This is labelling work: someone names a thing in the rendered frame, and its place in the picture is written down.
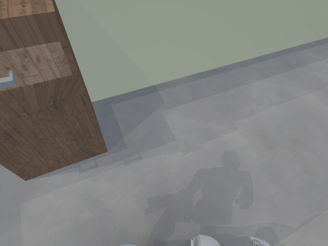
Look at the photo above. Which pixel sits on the robot right thigh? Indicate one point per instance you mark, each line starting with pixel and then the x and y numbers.
pixel 203 240

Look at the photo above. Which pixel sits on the drawer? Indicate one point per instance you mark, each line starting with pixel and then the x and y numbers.
pixel 34 64

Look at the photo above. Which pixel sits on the cabinet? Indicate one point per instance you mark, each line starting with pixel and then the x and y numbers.
pixel 51 124

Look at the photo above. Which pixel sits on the handle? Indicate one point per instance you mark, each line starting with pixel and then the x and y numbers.
pixel 8 81

